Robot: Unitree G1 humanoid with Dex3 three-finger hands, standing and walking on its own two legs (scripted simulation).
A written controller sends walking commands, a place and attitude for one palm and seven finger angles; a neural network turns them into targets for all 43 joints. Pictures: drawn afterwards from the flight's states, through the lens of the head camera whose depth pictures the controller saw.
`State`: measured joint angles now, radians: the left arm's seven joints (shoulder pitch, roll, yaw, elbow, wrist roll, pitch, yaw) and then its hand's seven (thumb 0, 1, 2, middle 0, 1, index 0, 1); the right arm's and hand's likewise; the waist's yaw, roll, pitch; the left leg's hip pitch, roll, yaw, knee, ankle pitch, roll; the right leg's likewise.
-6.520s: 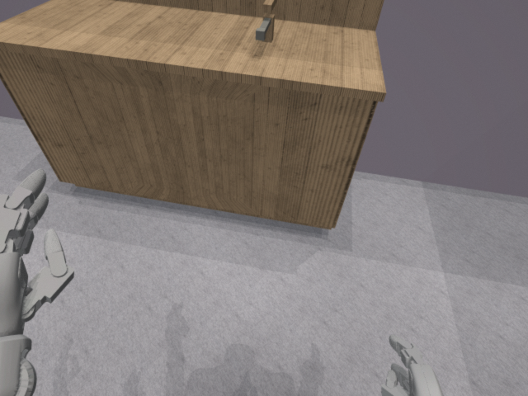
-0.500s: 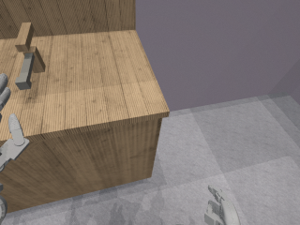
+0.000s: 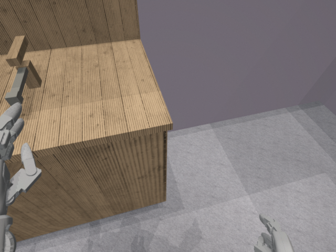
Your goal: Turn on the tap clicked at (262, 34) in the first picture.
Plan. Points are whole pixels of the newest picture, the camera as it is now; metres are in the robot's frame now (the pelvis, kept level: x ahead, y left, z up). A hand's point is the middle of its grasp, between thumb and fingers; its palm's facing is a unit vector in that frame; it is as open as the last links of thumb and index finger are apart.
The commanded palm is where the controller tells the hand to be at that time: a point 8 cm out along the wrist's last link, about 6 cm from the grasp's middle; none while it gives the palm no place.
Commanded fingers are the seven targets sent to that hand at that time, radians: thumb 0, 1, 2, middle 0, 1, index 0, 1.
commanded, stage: come to a stop and stand still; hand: left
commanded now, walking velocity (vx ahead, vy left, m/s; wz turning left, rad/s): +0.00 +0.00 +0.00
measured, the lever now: (14, 98) +0.47 +0.44 +0.10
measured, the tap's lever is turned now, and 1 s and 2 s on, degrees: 0 0 0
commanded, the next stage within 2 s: look again from close up in 1.26 s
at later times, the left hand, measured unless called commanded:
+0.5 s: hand (11, 195) +0.18 +0.26 +0.16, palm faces +0.39 -0.84 -0.39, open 7.4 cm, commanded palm +0.13 +0.30 +0.18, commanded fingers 0.00 0.90 0.90 -0.20 -0.30 -0.20 -0.30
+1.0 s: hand (4, 176) +0.21 +0.28 +0.16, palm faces +0.40 -0.83 -0.38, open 7.4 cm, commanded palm +0.16 +0.32 +0.18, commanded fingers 0.00 0.90 0.90 -0.20 -0.30 -0.20 -0.30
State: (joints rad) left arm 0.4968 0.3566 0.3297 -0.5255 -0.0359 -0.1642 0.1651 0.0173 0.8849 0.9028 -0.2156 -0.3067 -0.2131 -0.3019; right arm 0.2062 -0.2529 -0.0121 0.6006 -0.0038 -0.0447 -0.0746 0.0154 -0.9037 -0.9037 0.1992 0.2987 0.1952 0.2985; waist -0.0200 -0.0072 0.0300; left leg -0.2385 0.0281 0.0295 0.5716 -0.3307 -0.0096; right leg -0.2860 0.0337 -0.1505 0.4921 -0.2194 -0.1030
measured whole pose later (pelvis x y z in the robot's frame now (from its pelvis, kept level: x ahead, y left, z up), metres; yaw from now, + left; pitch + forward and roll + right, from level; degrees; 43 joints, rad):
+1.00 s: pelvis -0.01 +0.04 +0.00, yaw -1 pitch +0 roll -1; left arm 0.47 0.35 0.32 -0.45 -0.03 -0.17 0.16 0.02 0.89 0.90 -0.21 -0.31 -0.21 -0.30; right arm 0.21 -0.20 0.02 0.60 0.00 -0.06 -0.06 0.01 -0.90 -0.90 0.20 0.30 0.20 0.30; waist 0.01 0.01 0.00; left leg -0.21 -0.01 0.05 0.50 -0.29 0.04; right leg -0.27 0.01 -0.10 0.45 -0.18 -0.04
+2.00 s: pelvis +0.02 +0.07 +0.00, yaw -2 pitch +0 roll -1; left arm 0.39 0.34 0.33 -0.42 -0.03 -0.25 0.09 0.01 0.89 0.90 -0.21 -0.31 -0.21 -0.30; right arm 0.21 -0.22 0.01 0.56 0.00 -0.15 -0.01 0.02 -0.90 -0.90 0.20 0.30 0.20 0.30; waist 0.01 0.00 -0.02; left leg -0.20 -0.03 0.08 0.54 -0.35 0.08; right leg -0.28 0.00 -0.07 0.51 -0.24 -0.01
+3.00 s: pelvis +0.12 +0.17 -0.01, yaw -6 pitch -2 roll +2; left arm 0.35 0.33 0.33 -0.48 -0.03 -0.13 0.14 0.02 0.89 0.90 -0.21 -0.31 -0.21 -0.30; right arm 0.16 -0.20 -0.02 0.60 0.00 -0.15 -0.03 0.02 -0.90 -0.90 0.20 0.30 0.20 0.30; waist 0.03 -0.05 0.10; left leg -0.26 0.02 0.07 0.56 -0.26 -0.01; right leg -0.22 -0.03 0.00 0.63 -0.37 0.00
